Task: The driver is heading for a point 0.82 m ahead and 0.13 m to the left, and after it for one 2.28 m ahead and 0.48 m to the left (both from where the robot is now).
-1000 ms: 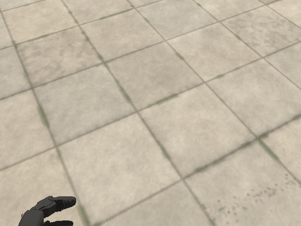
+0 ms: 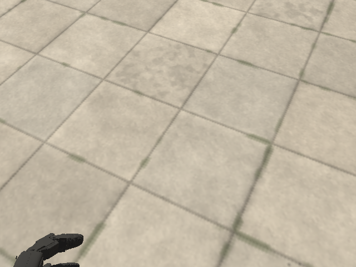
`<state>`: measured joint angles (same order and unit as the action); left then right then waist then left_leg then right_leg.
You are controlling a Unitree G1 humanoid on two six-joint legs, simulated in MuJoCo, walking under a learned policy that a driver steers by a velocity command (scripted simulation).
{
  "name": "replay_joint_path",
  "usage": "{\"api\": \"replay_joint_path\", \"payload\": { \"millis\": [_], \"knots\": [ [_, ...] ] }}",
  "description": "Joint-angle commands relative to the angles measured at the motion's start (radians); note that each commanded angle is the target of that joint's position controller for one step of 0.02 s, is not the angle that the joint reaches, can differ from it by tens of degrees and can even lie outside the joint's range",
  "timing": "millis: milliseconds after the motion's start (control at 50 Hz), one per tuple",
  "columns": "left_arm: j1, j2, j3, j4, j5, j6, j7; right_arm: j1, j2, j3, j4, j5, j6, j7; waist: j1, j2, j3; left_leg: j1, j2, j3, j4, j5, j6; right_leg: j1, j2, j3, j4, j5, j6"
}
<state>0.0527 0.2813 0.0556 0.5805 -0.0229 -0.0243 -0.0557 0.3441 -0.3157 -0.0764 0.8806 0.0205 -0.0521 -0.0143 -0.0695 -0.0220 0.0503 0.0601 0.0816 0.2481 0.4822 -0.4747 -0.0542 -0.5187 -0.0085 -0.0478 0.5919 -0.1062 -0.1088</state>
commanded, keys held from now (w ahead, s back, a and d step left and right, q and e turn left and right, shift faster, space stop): w+e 0.12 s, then w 0.16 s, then w+q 0.72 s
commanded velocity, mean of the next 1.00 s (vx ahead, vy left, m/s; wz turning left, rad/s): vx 0.50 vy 0.00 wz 0.09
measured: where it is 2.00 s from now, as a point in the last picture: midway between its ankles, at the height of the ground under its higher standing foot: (161, 166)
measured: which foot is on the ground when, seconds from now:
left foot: down 0.00-0.00, up 0.02-0.50, down 0.52-1.00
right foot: down 0.00-0.54, up 0.56-1.00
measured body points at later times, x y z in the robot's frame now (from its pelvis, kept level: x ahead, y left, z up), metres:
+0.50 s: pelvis +0.29 +0.00 +0.01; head +0.32 -0.01 +0.46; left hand +0.35 +0.29 -0.10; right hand +0.48 -0.26 -0.07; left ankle +0.45 +0.09 -0.71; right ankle +0.12 -0.08 -0.72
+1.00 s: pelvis +0.58 -0.01 +0.02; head +0.60 -0.01 +0.46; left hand +0.78 +0.26 -0.05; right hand +0.65 -0.30 -0.10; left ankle +0.45 +0.09 -0.72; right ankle +0.72 -0.12 -0.71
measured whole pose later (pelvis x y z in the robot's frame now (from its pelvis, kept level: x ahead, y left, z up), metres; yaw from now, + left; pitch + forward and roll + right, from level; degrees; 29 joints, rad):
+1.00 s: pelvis +0.58 -0.01 +0.02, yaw +11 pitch +2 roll +1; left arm 0.04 0.28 0.03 0.65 0.00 -0.12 -0.02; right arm 0.40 -0.30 -0.07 0.75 0.03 -0.03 -0.02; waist -0.09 -0.02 0.01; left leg -0.08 -0.12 -0.23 0.46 -0.40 0.06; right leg -0.46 0.01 0.09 0.45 -0.03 0.02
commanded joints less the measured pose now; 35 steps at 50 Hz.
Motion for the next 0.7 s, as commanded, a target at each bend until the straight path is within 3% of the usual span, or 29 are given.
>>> {"api": "replay_joint_path", "payload": {
  "millis": [20, 40, 60, 80, 100, 140, 180, 220, 300, 360, 420, 460, 480, 500, 520, 540, 560, 580, 600, 620, 640, 660, 700],
  "knots": [
    [0.345, 0.348, 0.113, 0.02, -0.009, 0.003, 0.032, 0.05, -0.012, 0.021, -0.154, -0.05, -0.037, 0.006, 0.103, -0.263, -0.331, -0.748, -0.085, -0.133, 0.822, -0.111, 0.029, 0.916, -0.278, 0.698, -0.143, -0.194, -0.283],
    [0.382, 0.265, 0.09, -0.007, -0.002, -0.013, 0.027, -0.056, -0.103, 0.009, -0.164, -0.012, -0.074, 0.02, 0.192, -0.142, -0.434, -0.85, -0.086, -0.344, 0.922, -0.126, 0.042, 0.943, -0.33, 0.882, -0.282, -0.312, -0.308],
    [0.349, 0.213, 0.073, 0.011, 0.007, -0.028, 0.023, -0.147, -0.143, -0.002, -0.195, 0.022, -0.09, 0.026, 0.194, -0.09, -0.277, -0.922, -0.044, -0.338, 0.898, -0.018, 0.06, 0.839, -0.3, 0.733, -0.3, -0.232, -0.255],
    [0.291, 0.189, 0.064, 0.009, 0.004, -0.035, 0.023, -0.154, -0.13, 0.004, -0.195, 0.01, -0.098, 0.02, 0.147, -0.014, -0.189, -0.879, -0.002, -0.333, 0.809, 0.073, 0.067, 0.685, -0.253, 0.609, -0.299, -0.129, -0.221],
    [0.221, 0.164, 0.056, -0.002, 0.008, -0.036, 0.025, -0.147, -0.13, -0.001, -0.182, -0.016, -0.096, 0.012, 0.102, 0.013, -0.137, -0.807, 0.027, -0.333, 0.726, 0.123, 0.058, 0.548, -0.213, 0.517, -0.305, -0.019, -0.195],
    [0.163, 0.136, 0.044, -0.02, 0.024, -0.039, 0.032, -0.103, -0.129, -0.007, -0.174, -0.026, -0.071, 0.014, 0.048, -0.021, -0.116, -0.697, 0.051, -0.333, 0.655, 0.178, 0.039, 0.406, -0.176, 0.436, -0.348, 0.115, -0.189],
    [0.174, 0.134, 0.042, 0.001, 0.019, -0.048, 0.04, -0.097, -0.096, 0.0, -0.167, -0.035, -0.051, 0.015, 0.042, -0.017, -0.103, -0.672, 0.048, -0.306, 0.587, 0.224, 0.009, 0.336, -0.161, 0.359, -0.371, 0.225, -0.197],
    [0.207, 0.146, 0.043, 0.029, 0.018, -0.051, 0.052, -0.159, -0.068, 0.011, -0.187, -0.038, -0.045, 0.014, 0.061, -0.019, -0.072, -0.693, 0.044, -0.294, 0.472, 0.336, -0.012, 0.31, -0.138, 0.296, -0.389, 0.258, -0.181],
    [0.26, 0.154, 0.04, 0.073, 0.012, -0.049, 0.061, -0.289, -0.035, 0.027, -0.212, -0.025, -0.054, 0.029, 0.123, -0.041, -0.039, -0.635, 0.004, -0.272, 0.183, 0.611, -0.002, 0.308, -0.096, 0.216, -0.394, 0.143, -0.117],
    [0.308, 0.165, 0.039, 0.112, 0.012, -0.053, 0.058, -0.359, -0.042, 0.029, -0.232, -0.008, -0.06, 0.044, 0.16, -0.044, -0.001, -0.658, -0.003, -0.27, 0.1, 0.654, 0.029, 0.388, -0.149, 0.23, -0.4, 0.083, -0.114],
    [0.345, 0.17, 0.042, 0.149, 0.015, -0.044, 0.059, -0.402, -0.051, 0.029, -0.262, -0.004, -0.063, 0.063, 0.17, -0.037, 0.021, -0.753, -0.013, -0.27, 0.056, 0.535, 0.079, 0.55, -0.212, 0.233, -0.352, 0.175, -0.103],
    [0.341, 0.178, 0.046, 0.162, 0.014, -0.035, 0.064, -0.384, -0.055, 0.028, -0.27, -0.003, -0.062, 0.075, 0.152, -0.044, 0.009, -0.74, -0.033, -0.259, 0.041, 0.437, 0.113, 0.617, -0.231, 0.21, -0.303, 0.312, -0.082],
    [0.323, 0.187, 0.048, 0.161, 0.016, -0.031, 0.067, -0.343, -0.068, 0.021, -0.265, -0.003, -0.061, 0.076, 0.126, -0.056, -0.022, -0.67, -0.062, -0.239, 0.038, 0.392, 0.132, 0.626, -0.223, 0.185, -0.254, 0.473, -0.066],
    [0.306, 0.195, 0.049, 0.157, 0.02, -0.026, 0.07, -0.268, -0.091, 0.008, -0.248, -0.005, -0.058, 0.074, 0.084, -0.064, -0.082, -0.55, -0.103, -0.206, 0.037, 0.373, 0.154, 0.624, -0.204, 0.153, -0.159, 0.67, -0.05],
    [0.286, 0.188, 0.043, 0.148, 0.022, -0.019, 0.076, -0.135, -0.127, -0.013, -0.215, -0.009, -0.055, 0.068, 0.012, -0.044, -0.169, -0.355, -0.129, -0.193, 0.013, 0.425, 0.184, 0.579, -0.16, 0.101, 0.015, 0.776, -0.02],
    [0.293, 0.161, 0.028, 0.122, 0.041, -0.021, 0.085, 0.018, -0.188, -0.031, -0.196, -0.013, -0.05, 0.06, -0.042, 0.039, -0.289, -0.066, 0.013, -0.396, 0.036, 0.5, 0.248, 0.381, -0.12, 0.064, 0.289, 0.545, 0.017],
    [0.419, 0.06, -0.002, 0.106, 0.046, -0.044, 0.069, 0.073, -0.26, -0.05, -0.186, -0.007, -0.048, 0.063, 0.023, 0.287, -0.392, 0.292, 0.236, -0.902, -0.039, 0.326, 0.437, -0.051, 0.082, 0.053, 0.661, -0.222, 0.106],
    [0.352, 0.121, 0.002, 0.107, 0.029, -0.069, 0.058, 0.093, -0.161, -0.028, -0.181, 0.011, -0.043, 0.062, -0.028, 0.218, -0.401, 0.344, 0.244, -1.041, -0.155, 0.148, 0.422, -0.198, 0.071, 0.179, 0.754, -0.421, 0.102],
    [0.243, 0.165, 0.013, 0.071, -0.004, -0.089, 0.046, 0.032, -0.132, -0.019, -0.197, 0.002, -0.037, 0.053, -0.036, 0.158, -0.248, 0.23, 0.218, -0.911, -0.181, 0.14, 0.378, -0.269, 0.018, 0.188, 0.752, -0.349, 0.09],
    [0.179, 0.154, 0.007, 0.055, 0.0, -0.101, 0.046, -0.019, -0.126, -0.016, -0.215, -0.009, -0.032, 0.049, -0.017, 0.052, -0.168, 0.093, 0.179, -0.813, -0.195, 0.216, 0.352, -0.25, -0.018, 0.169, 0.694, -0.287, 0.083],
    [0.154, 0.149, 0.01, 0.046, 0.022, -0.107, 0.048, -0.056, -0.114, -0.012, -0.224, -0.014, -0.029, 0.047, 0.015, 0.011, -0.099, -0.028, 0.148, -0.748, -0.213, 0.331, 0.347, -0.222, -0.042, 0.158, 0.608, -0.25, 0.091],
    [0.167, 0.148, 0.015, 0.044, 0.036, -0.103, 0.05, -0.076, -0.102, -0.006, -0.235, -0.022, -0.03, 0.042, 0.048, 0.031, -0.094, -0.098, 0.117, -0.7, -0.23, 0.424, 0.342, -0.159, -0.064, 0.16, 0.553, -0.223, 0.098],
    [0.2, 0.127, 0.013, 0.049, 0.042, -0.088, 0.054, -0.093, -0.104, -0.008, -0.243, -0.016, -0.027, 0.036, 0.08, 0.07, -0.087, -0.174, 0.087, -0.646, -0.254, 0.516, 0.351, -0.114, -0.07, 0.143, 0.47, -0.218, 0.128]
  ]
}}
Velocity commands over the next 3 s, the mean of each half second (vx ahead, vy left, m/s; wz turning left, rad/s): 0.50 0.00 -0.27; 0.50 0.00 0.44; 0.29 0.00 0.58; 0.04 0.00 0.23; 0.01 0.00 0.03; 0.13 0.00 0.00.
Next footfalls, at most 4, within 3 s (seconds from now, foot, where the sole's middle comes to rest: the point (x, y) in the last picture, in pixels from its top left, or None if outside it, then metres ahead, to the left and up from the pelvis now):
0.52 left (156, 255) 0.49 0.08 -0.75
1.02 right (201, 184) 0.76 -0.11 -0.75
1.48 left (129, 170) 0.85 0.19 -0.75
1.84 right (181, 149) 0.94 -0.04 -0.75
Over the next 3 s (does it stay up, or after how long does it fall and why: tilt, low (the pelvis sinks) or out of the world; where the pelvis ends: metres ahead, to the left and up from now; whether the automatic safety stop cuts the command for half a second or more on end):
stays up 0.90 0.10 0.02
